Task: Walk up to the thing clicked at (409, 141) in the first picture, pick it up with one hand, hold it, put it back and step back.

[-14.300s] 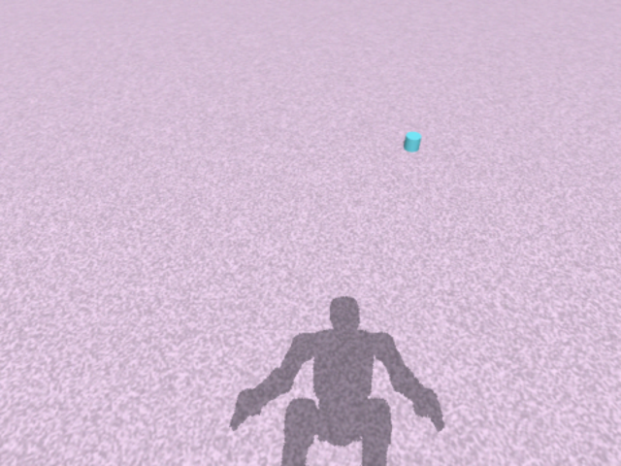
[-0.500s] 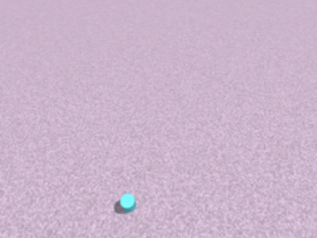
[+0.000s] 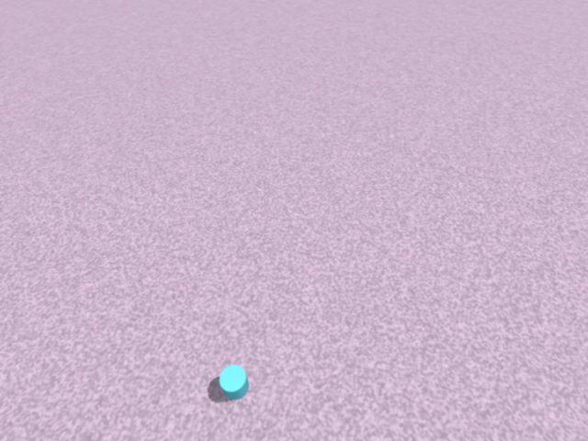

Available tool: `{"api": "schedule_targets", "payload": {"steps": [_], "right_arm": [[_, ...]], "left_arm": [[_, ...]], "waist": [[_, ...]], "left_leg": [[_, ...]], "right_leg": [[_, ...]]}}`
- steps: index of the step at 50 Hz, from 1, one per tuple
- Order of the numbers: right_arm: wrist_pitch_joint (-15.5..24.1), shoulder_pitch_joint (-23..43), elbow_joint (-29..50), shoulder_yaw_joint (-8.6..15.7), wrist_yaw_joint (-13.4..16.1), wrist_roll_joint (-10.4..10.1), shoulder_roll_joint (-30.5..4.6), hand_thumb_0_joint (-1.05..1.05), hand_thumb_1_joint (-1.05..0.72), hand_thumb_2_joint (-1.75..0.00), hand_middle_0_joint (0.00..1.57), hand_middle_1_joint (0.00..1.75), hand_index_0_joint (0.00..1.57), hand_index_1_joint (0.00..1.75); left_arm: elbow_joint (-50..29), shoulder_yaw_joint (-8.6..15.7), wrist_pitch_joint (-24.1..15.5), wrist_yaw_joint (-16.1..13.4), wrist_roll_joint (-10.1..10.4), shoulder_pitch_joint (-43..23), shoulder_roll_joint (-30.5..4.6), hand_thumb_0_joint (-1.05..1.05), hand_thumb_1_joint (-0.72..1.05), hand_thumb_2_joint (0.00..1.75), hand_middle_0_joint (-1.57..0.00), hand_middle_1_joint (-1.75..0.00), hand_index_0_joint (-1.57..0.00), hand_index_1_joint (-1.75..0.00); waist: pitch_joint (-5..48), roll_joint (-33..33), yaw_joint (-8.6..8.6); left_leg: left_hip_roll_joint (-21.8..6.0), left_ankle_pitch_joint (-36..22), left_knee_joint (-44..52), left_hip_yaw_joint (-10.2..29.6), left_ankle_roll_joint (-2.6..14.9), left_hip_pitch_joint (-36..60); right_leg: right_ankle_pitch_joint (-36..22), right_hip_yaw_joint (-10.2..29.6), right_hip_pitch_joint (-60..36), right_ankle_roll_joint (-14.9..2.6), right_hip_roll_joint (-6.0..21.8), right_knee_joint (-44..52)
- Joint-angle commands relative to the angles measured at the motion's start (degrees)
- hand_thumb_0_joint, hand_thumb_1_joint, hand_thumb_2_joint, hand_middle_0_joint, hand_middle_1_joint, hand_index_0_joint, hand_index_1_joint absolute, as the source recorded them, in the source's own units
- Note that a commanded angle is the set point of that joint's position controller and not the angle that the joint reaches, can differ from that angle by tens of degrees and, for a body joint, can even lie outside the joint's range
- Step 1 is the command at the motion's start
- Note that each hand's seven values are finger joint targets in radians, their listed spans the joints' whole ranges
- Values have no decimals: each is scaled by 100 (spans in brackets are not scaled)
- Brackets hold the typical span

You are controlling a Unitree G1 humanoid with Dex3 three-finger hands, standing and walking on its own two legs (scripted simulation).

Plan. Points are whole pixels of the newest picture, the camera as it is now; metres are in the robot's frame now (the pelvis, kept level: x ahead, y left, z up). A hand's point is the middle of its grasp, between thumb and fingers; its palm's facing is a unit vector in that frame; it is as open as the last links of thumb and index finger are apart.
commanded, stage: stand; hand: left
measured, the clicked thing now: (234, 382) +0.48 +0.24 -0.74
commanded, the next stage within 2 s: walk up in 0.96 s
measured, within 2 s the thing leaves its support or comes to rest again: neither
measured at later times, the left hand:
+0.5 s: hand out of the picture +0.07 +0.25 -0.16, palm faces -0.02 -0.94 -0.34, open 7.3 cm
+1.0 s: hand out of the picture +0.07 +0.25 -0.16, palm faces -0.02 -0.94 -0.35, open 7.3 cm
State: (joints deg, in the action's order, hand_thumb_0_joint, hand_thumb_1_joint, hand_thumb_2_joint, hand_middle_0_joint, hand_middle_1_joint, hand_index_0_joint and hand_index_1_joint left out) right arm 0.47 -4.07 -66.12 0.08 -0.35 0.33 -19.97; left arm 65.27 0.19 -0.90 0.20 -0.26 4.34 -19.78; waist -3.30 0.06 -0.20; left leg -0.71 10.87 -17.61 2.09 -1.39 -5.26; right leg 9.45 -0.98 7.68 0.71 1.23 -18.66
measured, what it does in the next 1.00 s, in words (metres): stands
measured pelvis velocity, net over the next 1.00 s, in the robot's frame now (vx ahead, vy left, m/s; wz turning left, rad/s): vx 0.00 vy -0.01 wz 0.00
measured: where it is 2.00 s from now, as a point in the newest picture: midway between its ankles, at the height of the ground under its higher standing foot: outside the picture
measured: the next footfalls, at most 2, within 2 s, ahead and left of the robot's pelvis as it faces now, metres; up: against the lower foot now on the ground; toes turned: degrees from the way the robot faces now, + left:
right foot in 1.54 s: +0.20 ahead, -0.11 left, +0.00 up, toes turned -2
left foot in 1.84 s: +0.12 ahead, +0.14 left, +0.00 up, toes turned -2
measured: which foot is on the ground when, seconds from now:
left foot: down 0.00-1.00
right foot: down 0.00-1.00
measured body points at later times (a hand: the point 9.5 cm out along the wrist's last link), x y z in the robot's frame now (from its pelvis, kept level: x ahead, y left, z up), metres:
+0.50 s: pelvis +0.00 -0.01 +0.00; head +0.02 -0.01 +0.45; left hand +0.07 +0.30 -0.13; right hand +0.08 -0.30 -0.14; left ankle -0.01 +0.14 -0.75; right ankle +0.01 -0.13 -0.75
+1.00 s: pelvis +0.00 -0.01 +0.00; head +0.01 -0.01 +0.45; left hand +0.07 +0.30 -0.13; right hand +0.07 -0.31 -0.14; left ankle -0.01 +0.13 -0.75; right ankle +0.01 -0.13 -0.75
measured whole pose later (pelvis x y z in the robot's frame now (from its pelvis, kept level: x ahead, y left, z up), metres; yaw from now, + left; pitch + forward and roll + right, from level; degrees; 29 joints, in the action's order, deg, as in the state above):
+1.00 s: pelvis +0.00 -0.01 +0.00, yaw +0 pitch -2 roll +0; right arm 0.5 -7.0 -64.2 0.1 -0.8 1.0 -20.1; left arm 64.2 0.9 -0.4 0.9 -0.9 6.9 -20.1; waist -3.1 0.4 0.3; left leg -1.3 13.7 -19.8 2.0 -0.8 -5.5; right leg 11.8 -0.9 8.0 -0.5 0.6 -20.9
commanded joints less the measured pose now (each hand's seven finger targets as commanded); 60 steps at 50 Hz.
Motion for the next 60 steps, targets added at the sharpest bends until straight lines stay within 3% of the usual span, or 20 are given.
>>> {"api": "schedule_targets", "payload": {"steps": [1,10,14,25,32,40,47,48,50,51,52,53,54,55,56,57,58,59,60], "right_arm": [[117,210,365,231,69,4,-1213,0,-90,-90,20,30,20,30],[123,179,402,226,67,3,-1172,0,-90,-90,20,30,20,30],[104,155,397,222,63,9,-1196,0,-90,-90,20,30,20,30],[103,131,415,215,68,3,-1203,0,-90,-90,20,30,20,30],[103,60,400,196,68,9,-1206,0,-90,-90,20,30,20,30],[117,-14,429,190,74,6,-1206,0,-90,-90,20,30,20,30],[97,-54,442,186,65,22,-1225,0,-90,-90,20,30,20,30],[149,-363,622,377,4,101,-1451,0,-90,-90,20,30,20,30],[143,-434,695,416,-37,173,-1438,0,-90,-90,20,30,20,30],[143,-321,814,413,-55,190,-1364,0,-90,-90,20,30,20,30],[149,-222,907,413,-68,200,-1261,0,-90,-90,20,30,20,30],[169,-150,995,416,-65,204,-1158,0,-90,-90,20,30,20,30],[194,-196,1059,431,-45,215,-1145,0,-90,-90,20,30,20,30],[236,-228,1134,439,-32,193,-1175,0,-90,-90,20,30,20,30],[268,-262,1181,461,-39,197,-1194,0,-90,-90,20,30,20,30],[280,-375,1198,479,-64,192,-1163,0,-90,-90,20,30,20,30],[299,-698,1133,509,-80,175,-1117,0,-90,-90,20,30,20,30],[325,-1249,950,552,-65,177,-1071,0,-90,-90,20,30,20,30],[340,-1663,796,628,-12,225,-1215,0,-90,-90,20,30,20,30]], "left_arm": [[-300,250,-109,-60,0,-169,-1235,0,90,90,-20,-30,-20,-30],[-315,251,-122,-64,0,-173,-1271,0,90,90,-20,-30,-20,-30],[-328,239,-113,-64,0,-207,-1237,0,90,90,-20,-30,-20,-30],[-328,217,-127,-69,-6,-109,-1243,0,90,90,-20,-30,-20,-30],[-300,231,-94,-52,5,-90,-1258,0,90,90,-20,-30,-20,-30],[-328,233,-105,-56,6,-76,-1286,0,90,90,-20,-30,-20,-30],[-344,238,-88,-53,-12,-86,-1313,0,90,90,-20,-30,-20,-30],[-572,470,-98,51,-86,222,-1458,0,90,90,-20,-30,-20,-30],[-541,556,-71,95,-151,428,-1517,0,90,90,-20,-30,-20,-30],[-600,597,-65,110,-165,544,-1545,0,90,90,-20,-30,-20,-30],[-629,641,-75,102,-162,695,-1586,0,90,90,-20,-30,-20,-30],[-694,690,-86,91,-180,788,-1701,0,90,90,-20,-30,-20,-30],[-801,730,-125,83,-184,760,-1766,0,90,90,-20,-30,-20,-30],[-878,737,-142,84,-184,830,-1777,0,90,90,-20,-30,-20,-30],[-919,727,-139,91,-169,878,-1723,0,90,90,-20,-30,-20,-30],[-1006,717,-127,103,-179,752,-1713,0,90,90,-20,-30,-20,-30],[-1139,690,-89,123,-189,453,-1724,0,90,90,-20,-30,-20,-30],[-1289,630,-32,148,-151,33,-1587,0,90,90,-20,-30,-20,-30],[-1419,501,11,154,-70,-127,-1218,0,90,90,-20,-30,-20,-30]], "waist": [[613,-19,20],[633,-84,-1],[552,-64,-4],[638,70,3],[434,19,22],[526,-30,14],[404,-58,12],[750,-86,61],[203,-143,144],[-35,-297,219],[-236,-545,304],[-388,-805,391],[-444,-897,407],[-393,-823,391],[-271,-686,365],[-166,-700,269],[-111,-854,40],[17,-796,-297],[52,-145,-470]], "left_leg": [[-635,-980,260,359,171,-131],[-650,-1119,233,364,165,-25],[-625,-788,251,344,168,-157],[-662,-1051,174,343,208,-22],[-619,-670,300,362,172,-189],[-652,-965,260,357,172,-86],[-632,-453,277,346,208,-180],[-258,1521,-105,145,479,-97],[-242,2604,-295,248,523,-932],[-184,2505,-511,169,505,-1379],[-50,2091,-874,-42,439,-1851],[78,1435,-1539,-332,344,-2056],[-139,1461,-1994,-209,275,-2341],[-236,1578,-1972,-103,312,-2386],[-261,1672,-1911,-87,344,-2150],[-262,1670,-1694,-96,382,-1743],[-223,1422,-1175,-173,417,-1088],[-123,861,-513,-261,419,-201],[-283,612,23,235,380,601]], "right_leg": [[-845,456,-355,-135,615,211],[-1028,475,-335,-162,634,198],[-718,489,-328,-142,627,258],[-1086,505,-367,-161,658,228],[-449,496,-241,-158,597,293],[-863,497,-339,-197,618,202],[-291,564,-181,-189,612,318],[1712,465,-324,-359,257,78],[3015,873,-49,-538,412,148],[3163,1139,-107,-643,566,306],[3215,1475,-359,-779,809,570],[2871,1899,-447,-1034,1271,845],[1924,2130,-655,-1267,1585,857],[875,2126,-802,-1408,1698,655],[606,1981,-662,-1376,1633,577],[957,1726,-331,-1293,1491,557],[1029,1405,131,-1167,1337,343],[948,968,653,-925,1071,-147],[917,491,1419,-560,547,-1080]]}}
